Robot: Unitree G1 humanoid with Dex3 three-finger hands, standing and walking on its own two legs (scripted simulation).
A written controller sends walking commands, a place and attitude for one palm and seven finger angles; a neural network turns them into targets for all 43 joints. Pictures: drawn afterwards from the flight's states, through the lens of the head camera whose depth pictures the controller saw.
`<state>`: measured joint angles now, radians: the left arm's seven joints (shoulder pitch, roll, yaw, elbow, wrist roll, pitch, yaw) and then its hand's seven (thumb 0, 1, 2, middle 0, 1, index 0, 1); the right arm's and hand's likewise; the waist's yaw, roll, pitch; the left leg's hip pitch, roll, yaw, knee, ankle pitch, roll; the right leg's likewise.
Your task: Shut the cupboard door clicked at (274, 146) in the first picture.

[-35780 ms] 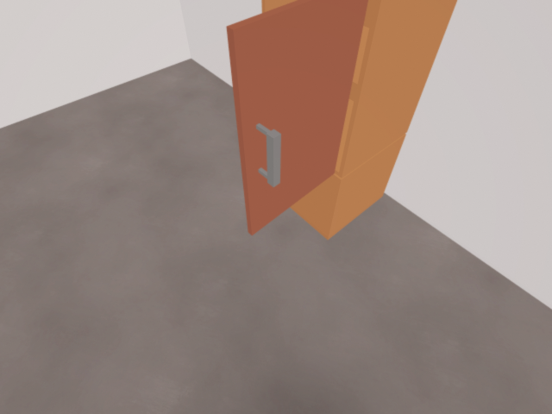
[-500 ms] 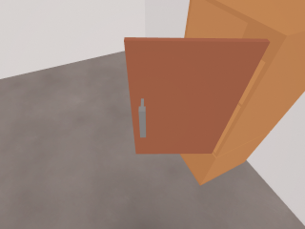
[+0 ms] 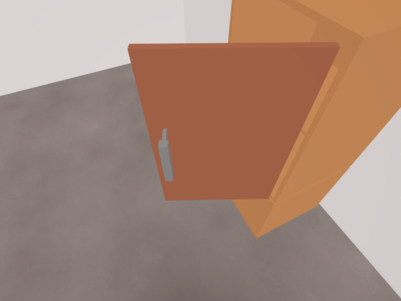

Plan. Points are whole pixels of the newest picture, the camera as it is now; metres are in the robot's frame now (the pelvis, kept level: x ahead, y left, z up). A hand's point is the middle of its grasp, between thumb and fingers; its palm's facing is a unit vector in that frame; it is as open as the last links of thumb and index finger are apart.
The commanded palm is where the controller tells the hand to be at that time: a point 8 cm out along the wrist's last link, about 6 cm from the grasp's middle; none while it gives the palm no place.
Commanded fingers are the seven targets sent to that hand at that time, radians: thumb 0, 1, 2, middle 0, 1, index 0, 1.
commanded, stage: shuffle to correct the standing spot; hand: left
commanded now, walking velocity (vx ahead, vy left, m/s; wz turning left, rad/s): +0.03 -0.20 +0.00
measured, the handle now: (167, 156) +0.46 +0.11 -0.04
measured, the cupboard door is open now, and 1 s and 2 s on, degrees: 65 65 65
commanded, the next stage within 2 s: come to a stop and stand still in 0.28 s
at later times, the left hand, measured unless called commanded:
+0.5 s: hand out of the picture +0.05 +0.09 -0.19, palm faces +0.07 -0.99 -0.10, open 7.4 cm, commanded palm none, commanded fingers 0.00 0.90 0.90 -0.20 -0.30 -0.20 -0.30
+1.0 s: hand out of the picture +0.06 +0.03 -0.17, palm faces +0.05 -0.98 -0.21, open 7.3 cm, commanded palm none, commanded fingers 0.00 0.90 0.90 -0.20 -0.30 -0.20 -0.30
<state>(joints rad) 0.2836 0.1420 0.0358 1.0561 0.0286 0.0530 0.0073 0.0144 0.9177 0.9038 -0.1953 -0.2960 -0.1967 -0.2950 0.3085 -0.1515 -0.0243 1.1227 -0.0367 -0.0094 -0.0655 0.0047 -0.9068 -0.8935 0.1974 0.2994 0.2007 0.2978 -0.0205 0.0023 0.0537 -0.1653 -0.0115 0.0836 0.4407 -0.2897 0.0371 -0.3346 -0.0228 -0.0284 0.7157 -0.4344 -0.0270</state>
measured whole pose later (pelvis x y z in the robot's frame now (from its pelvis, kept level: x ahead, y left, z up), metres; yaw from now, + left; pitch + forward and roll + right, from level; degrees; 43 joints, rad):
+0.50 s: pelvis +0.03 -0.08 +0.00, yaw +1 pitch +1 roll -3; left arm 0.26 0.18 0.06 1.00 0.03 0.07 0.01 0.01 0.91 0.90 -0.20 -0.30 -0.20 -0.30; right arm 0.22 -0.12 -0.02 1.01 -0.03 -0.02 -0.07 0.00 -0.93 -0.89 0.20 0.30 0.20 0.30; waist 0.01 -0.07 0.04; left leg -0.25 0.04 0.11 0.53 -0.29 0.06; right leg -0.47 0.02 0.02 1.10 -0.39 0.01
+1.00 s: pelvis +0.04 -0.16 +0.00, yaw +2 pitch -1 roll +0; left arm 0.23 0.18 0.01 1.08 0.01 0.00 0.03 0.01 0.94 0.90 -0.20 -0.30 -0.20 -0.30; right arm 0.26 -0.14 -0.02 1.13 -0.02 0.01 -0.03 0.01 -0.92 -0.89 0.19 0.30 0.20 0.30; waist 0.00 -0.01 0.05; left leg -0.19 0.07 0.06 0.46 -0.25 -0.05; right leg -0.16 -0.04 -0.03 0.48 -0.31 0.02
